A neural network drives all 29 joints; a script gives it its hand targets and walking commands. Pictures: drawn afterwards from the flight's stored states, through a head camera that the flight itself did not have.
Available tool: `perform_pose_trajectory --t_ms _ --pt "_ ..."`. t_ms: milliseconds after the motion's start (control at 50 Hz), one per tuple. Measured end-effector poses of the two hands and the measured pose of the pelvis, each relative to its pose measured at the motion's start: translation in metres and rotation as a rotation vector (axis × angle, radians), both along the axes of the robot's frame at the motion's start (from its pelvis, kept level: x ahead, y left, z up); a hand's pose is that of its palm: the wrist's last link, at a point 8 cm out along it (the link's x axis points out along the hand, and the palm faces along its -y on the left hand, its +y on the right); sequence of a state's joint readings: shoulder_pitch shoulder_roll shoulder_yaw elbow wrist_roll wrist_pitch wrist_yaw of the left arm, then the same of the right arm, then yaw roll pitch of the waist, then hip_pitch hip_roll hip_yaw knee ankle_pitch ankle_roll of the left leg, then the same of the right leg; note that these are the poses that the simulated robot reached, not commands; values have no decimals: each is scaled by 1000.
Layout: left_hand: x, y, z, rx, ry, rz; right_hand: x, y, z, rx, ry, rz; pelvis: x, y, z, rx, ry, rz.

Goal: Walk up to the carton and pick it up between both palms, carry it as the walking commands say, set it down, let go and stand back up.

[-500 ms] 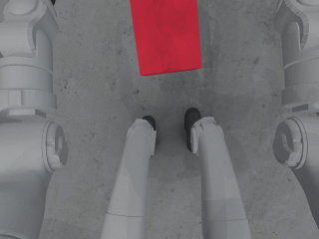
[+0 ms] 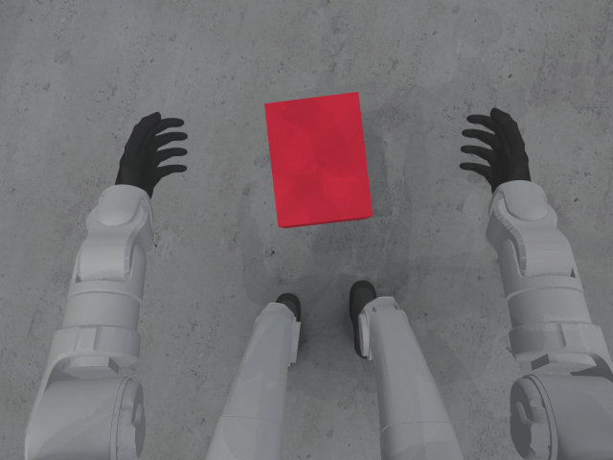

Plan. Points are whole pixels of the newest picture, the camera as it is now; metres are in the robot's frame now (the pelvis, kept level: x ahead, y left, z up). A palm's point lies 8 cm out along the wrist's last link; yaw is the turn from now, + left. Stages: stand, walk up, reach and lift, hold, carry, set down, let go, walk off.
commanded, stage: let go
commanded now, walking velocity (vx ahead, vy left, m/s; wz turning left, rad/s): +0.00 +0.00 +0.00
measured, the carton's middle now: (318, 166) +0.52 +0.02 -0.61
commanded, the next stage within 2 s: stand in 1.06 s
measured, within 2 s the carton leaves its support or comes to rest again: neither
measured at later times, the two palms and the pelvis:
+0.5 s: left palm (82, 324) +0.27 +0.23 -0.01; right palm (604, 327) +0.26 -0.24 -0.02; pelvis +0.07 -0.01 +0.07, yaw +0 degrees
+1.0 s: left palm (67, 364) +0.24 +0.23 +0.01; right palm out of the picture +0.24 -0.24 +0.01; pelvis +0.07 +0.00 +0.08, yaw +0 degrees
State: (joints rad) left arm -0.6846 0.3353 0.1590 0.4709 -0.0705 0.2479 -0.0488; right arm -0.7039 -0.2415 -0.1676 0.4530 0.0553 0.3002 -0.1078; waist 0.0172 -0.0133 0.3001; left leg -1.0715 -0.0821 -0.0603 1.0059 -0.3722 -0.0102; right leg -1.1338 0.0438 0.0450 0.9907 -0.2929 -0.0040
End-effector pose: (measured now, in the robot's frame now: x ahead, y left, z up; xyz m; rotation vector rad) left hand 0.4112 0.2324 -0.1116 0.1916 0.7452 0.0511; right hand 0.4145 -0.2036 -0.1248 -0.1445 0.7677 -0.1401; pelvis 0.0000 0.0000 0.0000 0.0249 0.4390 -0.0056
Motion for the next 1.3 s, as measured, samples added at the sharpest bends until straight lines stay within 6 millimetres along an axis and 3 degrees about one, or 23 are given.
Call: perform_pose_trajectory --t_ms 200,440,540,720,1040,1200,1300 --pt "-52 -2 64 -16 -20 8 -45 -18 65 32 -28 16 30 -5 29 7 -15 6" --pt "-130 -3 97 -7 49 13 -134 -34 95 41 55 -15 65 -8 62 4 -190 1" --pt "-155 -1 109 -14 61 26 -159 -35 108 39 66 -17 75 -5 71 -2 -268 0" --pt "-168 0 120 -33 48 33 -163 -37 131 33 11 5 80 -1 77 -10 -378 -1" --pt "-177 -1 123 4 70 25 -171 -35 133 48 15 1 74 0 77 -12 -432 -2" --pt "-188 38 126 142 53 47 -177 -62 140 -75 -16 -16 71 6 76 -21 -438 -1" --pt "-189 51 127 167 45 46 -176 -69 144 -110 -29 -12 72 9 75 -24 -436 -1"
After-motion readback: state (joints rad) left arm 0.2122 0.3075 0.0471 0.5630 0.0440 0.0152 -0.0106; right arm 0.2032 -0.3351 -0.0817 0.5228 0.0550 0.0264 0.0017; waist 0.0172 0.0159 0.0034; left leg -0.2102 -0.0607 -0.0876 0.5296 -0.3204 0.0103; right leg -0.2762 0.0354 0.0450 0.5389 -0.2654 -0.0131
